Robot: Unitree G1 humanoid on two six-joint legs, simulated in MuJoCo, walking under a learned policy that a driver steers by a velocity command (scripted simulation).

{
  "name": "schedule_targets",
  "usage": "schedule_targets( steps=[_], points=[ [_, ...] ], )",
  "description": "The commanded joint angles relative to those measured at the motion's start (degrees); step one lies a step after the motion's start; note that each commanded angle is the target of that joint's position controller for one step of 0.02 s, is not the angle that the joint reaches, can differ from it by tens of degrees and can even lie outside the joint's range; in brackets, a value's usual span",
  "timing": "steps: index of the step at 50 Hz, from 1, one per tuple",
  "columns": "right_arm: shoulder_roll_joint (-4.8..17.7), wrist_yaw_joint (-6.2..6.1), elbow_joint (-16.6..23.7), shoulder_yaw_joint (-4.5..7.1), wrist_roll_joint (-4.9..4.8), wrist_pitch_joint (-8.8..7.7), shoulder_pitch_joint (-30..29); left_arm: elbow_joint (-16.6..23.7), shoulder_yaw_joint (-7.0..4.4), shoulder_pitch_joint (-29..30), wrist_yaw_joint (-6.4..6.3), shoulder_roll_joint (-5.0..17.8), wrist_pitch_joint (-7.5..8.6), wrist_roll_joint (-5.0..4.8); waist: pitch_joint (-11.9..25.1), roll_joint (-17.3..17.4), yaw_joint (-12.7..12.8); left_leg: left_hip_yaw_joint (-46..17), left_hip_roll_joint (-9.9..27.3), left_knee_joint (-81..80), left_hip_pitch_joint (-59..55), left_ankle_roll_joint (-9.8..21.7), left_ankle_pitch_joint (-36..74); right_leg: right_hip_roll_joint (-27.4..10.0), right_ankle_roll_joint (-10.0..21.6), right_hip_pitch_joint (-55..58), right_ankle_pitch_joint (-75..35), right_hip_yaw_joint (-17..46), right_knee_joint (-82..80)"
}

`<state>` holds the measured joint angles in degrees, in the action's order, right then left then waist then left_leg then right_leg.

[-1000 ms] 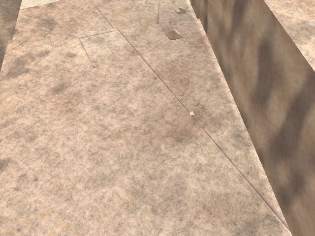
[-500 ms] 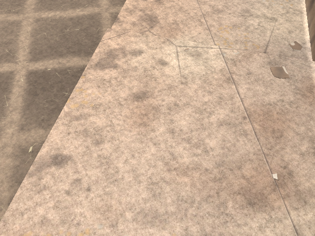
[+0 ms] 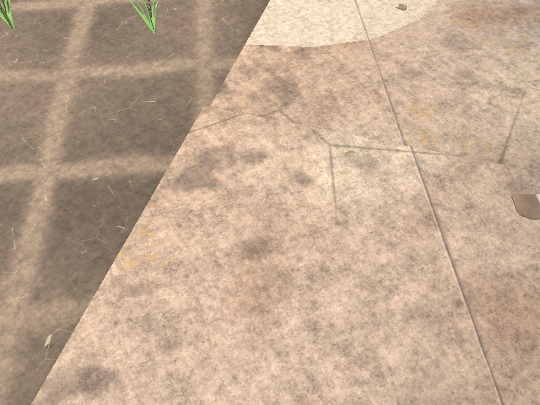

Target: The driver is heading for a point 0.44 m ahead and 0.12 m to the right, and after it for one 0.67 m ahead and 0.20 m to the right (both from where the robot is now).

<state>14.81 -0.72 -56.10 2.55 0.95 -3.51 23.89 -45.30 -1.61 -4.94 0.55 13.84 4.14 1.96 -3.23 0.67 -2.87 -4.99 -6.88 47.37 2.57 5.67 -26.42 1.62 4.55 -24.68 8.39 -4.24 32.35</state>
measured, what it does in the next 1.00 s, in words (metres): walks ahead, turning right: left foot, then right foot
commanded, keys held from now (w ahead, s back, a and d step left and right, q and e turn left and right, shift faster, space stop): w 0.20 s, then w+e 0.80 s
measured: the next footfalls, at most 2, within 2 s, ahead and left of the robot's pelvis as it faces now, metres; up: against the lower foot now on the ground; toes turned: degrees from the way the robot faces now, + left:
left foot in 0.46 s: +0.41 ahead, +0.12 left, +0.00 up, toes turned -4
right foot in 1.00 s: +0.61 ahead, -0.15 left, +0.00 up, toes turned -30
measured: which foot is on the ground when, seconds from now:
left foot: up 0.00-0.44, down 0.46-1.00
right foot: down 0.00-0.48, up 0.50-0.98, down 1.00-1.00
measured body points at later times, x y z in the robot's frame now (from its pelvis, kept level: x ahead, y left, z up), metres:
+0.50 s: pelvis +0.26 +0.03 +0.00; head +0.30 +0.04 +0.45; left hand +0.23 +0.29 -0.14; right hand +0.45 -0.21 -0.09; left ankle +0.37 +0.12 -0.72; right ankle +0.11 -0.08 -0.70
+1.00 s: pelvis +0.50 -0.03 +0.00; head +0.53 -0.05 +0.45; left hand +0.78 +0.10 -0.10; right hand +0.36 -0.25 -0.14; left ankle +0.37 +0.12 -0.72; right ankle +0.57 -0.13 -0.72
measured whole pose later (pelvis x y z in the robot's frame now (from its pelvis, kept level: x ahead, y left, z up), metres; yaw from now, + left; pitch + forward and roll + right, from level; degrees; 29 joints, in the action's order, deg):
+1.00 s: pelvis +0.50 -0.03 +0.00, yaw -23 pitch +1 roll +1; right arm 13.0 -1.2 -54.8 2.6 1.3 -3.7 23.7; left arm -43.3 -2.4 -1.3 3.8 13.3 0.4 2.5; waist -3.2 -0.8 -3.2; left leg 19.2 3.5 24.1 -5.1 -1.6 -26.7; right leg 0.4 8.7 -27.2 11.6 -7.4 34.0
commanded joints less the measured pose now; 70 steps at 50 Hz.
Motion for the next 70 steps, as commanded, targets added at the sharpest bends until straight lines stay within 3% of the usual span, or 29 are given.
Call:
schedule_targets(
  steps=[1, 2, 5, 7, 11, 17, 20, 22, 23, 24, 25, 26, 27, 29, 33, 38, 45, 48, 50, 51, 52, 53, 54, 55, 57, 58, 61, 65, 70],
  points=[
    [7.6, 0.2, 4.1, 1.38, 0.18, -1.08, 0.1, -1.3, -2.76, -11.5, -0.01, 8.0, -0.5, -1.26, 6.8, -4.2, 4.6, -2.3, 4.3, 26.1, 30.1, -0.2, 5.0, -21.0, 10.9, 28.6, 9.2, 33.1, -17.4],
    [6.4, 0.55, 4.8, 0.98, 0.17, -1.16, -2.5, -1.6, -2.19, -9.5, 0.11, 5.9, -0.21, -0.78, 3.7, -1.5, 3.9, -1.3, 6.3, 23.5, 29.4, -0.5, 8.0, -18.5, 9.8, 23.6, 4.0, 27.4, -19.0],
    [3.8, 1.65, 4.7, 0.42, 1.38, 0.47, -2.4, -4.5, -1.26, -11.8, -0.27, 4.0, 0.9, -1.17, 2.3, -4.7, 1.8, 0.8, 8.6, 17.8, 25.3, -2.3, 10.1, -13.9, 7.6, 17.4, -6.0, 17.6, -21.7],
    [2.9, 2.07, 5.2, 0.17, 1.49, 0.99, -3.7, -6.0, -1.4, -14.0, -0.13, 5.3, 1.6, -1.69, 1.8, -4.4, 1.3, 2.2, 9.5, 15.4, 27.4, -3.5, 10.9, -13.8, 8.5, 16.9, -9.5, 15.4, -22.9],
    [2.4, 2.65, 9.1, -0.49, 1.38, 1.18, -14.9, -7.8, -1.41, -16.9, -0.1, 6.0, 1.72, -1.92, -1.8, -4.0, 3.2, 5.3, 12.3, 3.5, 32.9, -5.6, 18.7, -11.9, 8.3, 16.3, -8.7, 11.8, -26.5],
    [2.2, 2.46, 12.1, -1.22, 0.56, 0.54, -24.1, -9.3, -1.87, -20.8, -0.26, 7.6, 1.11, -1.9, -1.1, -4.6, 5.5, 7.1, 9.6, -11.9, 27.3, -6.5, 25.2, -11.2, 6.9, 19.2, -17.9, 11.4, -22.1],
    [3.9, 2.05, 12.8, -0.76, 0.43, -0.08, -23.7, -8.9, -2.51, -20.0, -0.55, 8.9, 0.54, -1.16, 0.1, -5.6, 4.4, 6.0, 8.9, -15.5, 23.4, -5.1, 20.3, -12.9, 6.1, 22.1, -20.0, 14.2, -17.7],
    [5.6, 1.29, 10.4, 0.25, 0.62, -1.28, -14.3, -8.5, -2.85, -18.1, -0.63, 9.4, 0.3, -1.2, 3.9, -3.7, -0.3, 6.4, 7.2, -21.6, 10.9, -3.5, 18.2, -11.0, 4.3, 20.7, -23.6, 13.8, -7.2],
    [8.8, 0.5, 8.2, 1.38, 1.72, -2.17, -5.6, -7.6, -2.5, -18.0, -0.42, 7.6, 0.4, -1.55, 9.8, 0.6, -3.3, 1.7, 11.9, -23.2, -1.6, -1.6, 16.6, -7.1, 3.0, 15.1, -18.6, 11.0, 5.5],
    [14.5, -0.31, 8.6, 2.73, 2.99, -2.31, 0.8, -4.7, -1.39, -19.9, -0.31, 2.6, 0.44, -3.14, 18.2, 10.2, -4.2, -17.4, 27.7, -26.6, -16.4, 1.8, 6.7, -0.3, 0.7, 0.6, 3.0, 5.6, 23.7],
    [15.3, -0.09, 8.5, 3.23, 1.78, -1.09, -0.8, -4.2, -2.04, -22.5, -0.57, 4.3, -0.17, -2.79, 19.9, 15.9, -1.8, -33.2, 33.1, -32.7, -16.8, 5.6, 3.1, 2.6, 1.0, -9.5, 22.2, 5.5, 33.4],
    [9.7, 0.18, 9.7, 1.97, 1.2, -0.58, -5.6, -5.5, -2.73, -21.1, -0.75, 6.7, -1.04, -1.71, 12.1, 7.2, 0.2, -26.9, 30.8, -33.2, -10.0, 5.0, -2.1, -1.7, 1.6, -11.7, 18.7, 8.0, 37.3],
    [5.8, 0.39, 10.3, 1.07, 0.79, -0.81, -9.2, -5.5, -2.66, -18.4, -0.14, 5.6, -1.18, -1.45, 6.1, 3.3, 1.0, -19.0, 27.8, -34.9, -2.9, 4.0, 0.7, -3.8, 1.2, -11.4, 13.9, 8.1, 36.4],
    [3.5, 0.1, 9.8, 0.43, 0.58, -1.54, -10.8, -5.1, -2.81, -16.7, 0.76, 4.3, -2.17, -0.6, 2.3, 5.3, 3.0, -8.0, 23.7, -37.6, 4.1, 1.7, 11.2, -6.3, 0.0, -8.8, 9.9, 7.4, 33.2],
    [4.3, 0.07, 8.1, 0.91, -0.2, -3.28, -7.7, -3.2, -2.8, -12.8, 2.0, 3.2, -4.06, -0.25, 2.0, 4.1, 3.9, 1.6, 22.3, -39.4, 4.0, 2.0, 23.3, -7.1, -1.8, -11.3, 3.8, 6.2, 33.1],
    [4.3, 0.11, 6.4, 1.05, 0.21, -3.14, -4.3, 0.4, -2.3, -3.6, 2.96, 2.7, -4.29, -0.23, -0.6, 3.2, 2.7, 9.7, 21.2, -40.1, 1.4, 2.5, 28.8, -7.3, -2.9, -16.6, -4.5, 4.6, 23.6],
    [6.6, -0.51, 4.0, 1.78, 0.3, -2.01, 0.5, 5.2, -1.26, 6.9, 4.01, 2.4, -3.85, 0.39, -2.7, 3.5, 0.1, 17.0, 23.1, -36.1, -6.3, 1.4, 40.3, -5.0, 0.8, -11.8, -3.2, -2.4, 6.2],
    [9.0, -0.89, 3.5, 2.35, 0.39, -0.76, 0.4, 4.7, -2.02, 2.5, 3.26, 3.7, -3.79, 0.54, 1.0, 5.4, 2.7, 20.0, 23.3, -24.1, -9.5, 0.4, 65.4, 0.4, 4.3, -3.0, 5.7, -5.7, 3.7],
    [10.1, -0.7, 4.0, 2.58, 0.1, 0.37, -0.6, 0.4, -3.73, -11.8, 2.06, 6.2, -2.8, 0.87, 9.4, 3.1, 9.1, 21.5, 22.3, -2.2, -4.0, -1.0, 62.9, 4.2, 7.6, 14.9, 5.2, -4.7, -2.8],
    [7.1, -0.56, 5.8, 1.77, 0.08, 0.24, 0.1, -1.4, -5.36, -19.1, 1.06, 11.2, -2.44, 1.73, 15.1, -3.1, 11.3, 21.1, 20.2, 15.2, 9.8, -3.1, 38.9, -7.0, 10.5, 29.7, 7.7, 10.3, -5.1],
    [2.6, 0.4, 10.1, 1.09, -0.98, -0.22, 0.7, 0.6, -6.53, -15.1, 0.56, 17.1, -2.9, 0.25, 19.6, -16.0, 6.9, 15.8, 6.6, 36.3, 33.6, -7.1, -6.0, -23.5, 19.6, 43.5, -6.1, 42.5, -12.1],
    [7.0, 0.21, 10.6, 1.7, -0.45, -0.52, -5.6, 0.8, -6.22, -16.4, -0.01, 15.4, -3.54, -1.08, 17.7, -2.9, 9.5, 6.0, 9.1, 36.9, 37.1, -6.9, -1.4, -23.3, 18.8, 40.4, -23.3, 36.7, -13.3],
    [4.7, 0.14, 10.7, 1.06, -1.57, -0.91, -6.8, 0.1, -5.27, -13.2, -0.61, 12.4, -3.19, -1.28, 11.9, -2.2, 7.2, 5.3, 11.3, 34.6, 36.5, -6.5, 3.2, -22.1, 17.8, 34.3, -37.2, 26.6, -11.5],
    [3.9, -0.18, 9.2, 0.76, -1.47, -1.0, -4.9, -0.3, -4.23, -10.9, -0.66, 8.7, -2.69, -1.57, 7.1, 0.6, 4.6, 5.0, 13.0, 28.5, 32.9, -6.3, 4.6, -18.7, 14.5, 26.5, -42.6, 20.0, -12.2],
    [4.2, -0.14, 7.9, 0.98, 0.65, 1.0, -2.9, -0.1, -2.93, -6.8, -0.8, 5.6, -1.97, -1.85, 5.0, -0.5, 1.2, 4.6, 13.7, 22.0, 26.1, -6.4, 5.7, -14.1, 10.6, 18.2, -42.1, 13.4, -14.5],
    [3.9, 0.03, 7.6, 1.09, 0.98, 2.0, -1.9, -0.3, -2.62, -7.1, -0.62, 5.4, -1.48, -1.78, 5.6, -0.9, 0.6, 4.9, 12.9, 20.3, 24.1, -6.5, 6.3, -13.3, 10.1, 16.9, -45.0, 12.1, -14.9],
    [2.3, 0.52, 7.3, 0.88, 0.64, 3.14, -1.7, -1.6, -2.59, -8.7, -0.51, 7.1, -0.7, -1.32, 6.6, -2.3, 0.0, 6.1, 11.4, 14.4, 24.2, -7.0, 10.4, -11.5, 9.3, 17.0, -50.7, 8.4, -15.3],
    [2.0, 0.43, 8.0, 0.51, 0.58, 3.5, -7.0, -3.2, -1.7, -10.2, -0.93, 6.1, -1.16, -1.27, 5.8, -4.9, 1.8, 6.7, 10.9, 3.7, 24.5, -6.8, 16.2, -9.8, 6.5, 18.7, -47.5, 6.0, -15.0],
    [1.8, -0.62, 7.8, 0.11, 0.15, 3.57, -10.4, -5.6, -0.94, -12.3, -1.58, 5.5, -1.74, -0.76, 4.9, -5.4, 3.7, 6.8, 9.4, -6.5, 20.7, -5.5, 16.1, -11.4, 6.5, 21.3, -45.4, 7.3, -12.9]
  ],
)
